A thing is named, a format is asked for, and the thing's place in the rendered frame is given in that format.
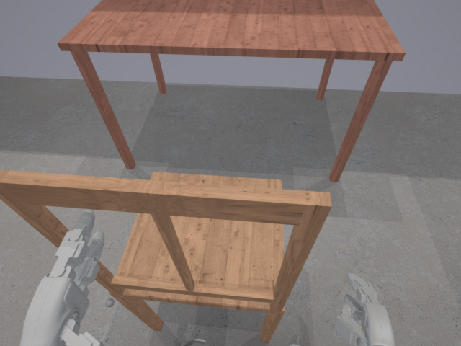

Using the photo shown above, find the chair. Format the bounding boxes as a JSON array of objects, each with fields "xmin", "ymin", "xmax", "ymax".
[{"xmin": 0, "ymin": 170, "xmax": 332, "ymax": 343}]

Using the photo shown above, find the robot right hand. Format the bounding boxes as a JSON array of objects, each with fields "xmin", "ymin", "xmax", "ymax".
[{"xmin": 336, "ymin": 271, "xmax": 395, "ymax": 346}]

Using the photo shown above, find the robot left hand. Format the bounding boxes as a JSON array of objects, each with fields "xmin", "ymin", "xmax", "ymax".
[{"xmin": 19, "ymin": 209, "xmax": 104, "ymax": 346}]

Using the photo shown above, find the table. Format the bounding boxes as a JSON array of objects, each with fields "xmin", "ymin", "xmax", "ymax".
[{"xmin": 58, "ymin": 0, "xmax": 406, "ymax": 182}]

